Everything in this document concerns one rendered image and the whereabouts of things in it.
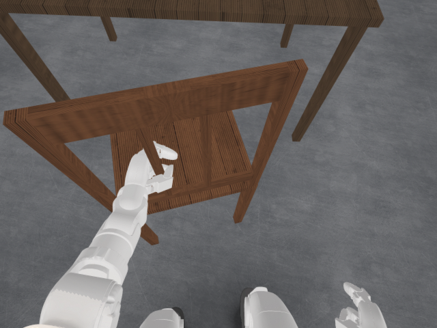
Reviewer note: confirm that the right robot hand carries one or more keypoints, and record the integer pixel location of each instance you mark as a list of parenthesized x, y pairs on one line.
[(368, 315)]

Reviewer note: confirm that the robot left upper arm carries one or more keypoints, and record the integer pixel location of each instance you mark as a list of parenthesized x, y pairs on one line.
[(83, 301)]

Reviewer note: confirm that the robot thigh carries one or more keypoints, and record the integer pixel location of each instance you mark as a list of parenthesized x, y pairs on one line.
[(265, 310), (163, 319)]

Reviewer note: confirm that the robot left thigh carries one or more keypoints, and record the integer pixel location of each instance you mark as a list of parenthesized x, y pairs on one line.
[(163, 319)]

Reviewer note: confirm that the robot right thigh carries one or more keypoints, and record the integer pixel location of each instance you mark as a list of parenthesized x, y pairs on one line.
[(265, 310)]

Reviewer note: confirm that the chair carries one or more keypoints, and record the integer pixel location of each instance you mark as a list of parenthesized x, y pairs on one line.
[(193, 117)]

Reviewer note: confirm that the left robot hand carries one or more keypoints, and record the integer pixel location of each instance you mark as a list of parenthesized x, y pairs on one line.
[(140, 170)]

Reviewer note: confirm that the left robot forearm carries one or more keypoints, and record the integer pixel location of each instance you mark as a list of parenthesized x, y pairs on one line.
[(113, 245)]

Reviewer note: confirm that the table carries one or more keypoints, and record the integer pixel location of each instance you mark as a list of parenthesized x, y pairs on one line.
[(357, 15)]

